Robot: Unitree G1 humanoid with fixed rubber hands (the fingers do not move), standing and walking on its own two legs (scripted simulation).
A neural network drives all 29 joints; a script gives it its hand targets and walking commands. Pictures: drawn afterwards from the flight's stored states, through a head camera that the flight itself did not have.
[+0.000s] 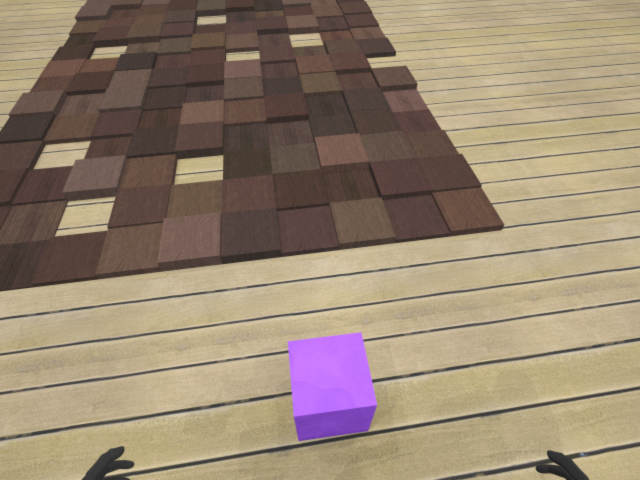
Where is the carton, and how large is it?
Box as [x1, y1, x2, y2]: [288, 332, 376, 440]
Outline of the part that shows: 360,332 288,341 293,412 298,440 365,431 368,429 376,406 376,402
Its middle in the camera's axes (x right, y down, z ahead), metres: +0.03 +0.44 +1.11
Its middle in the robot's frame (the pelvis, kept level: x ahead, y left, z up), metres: +0.44 +0.00 -0.66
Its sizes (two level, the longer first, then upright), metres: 0.210 0.200 0.250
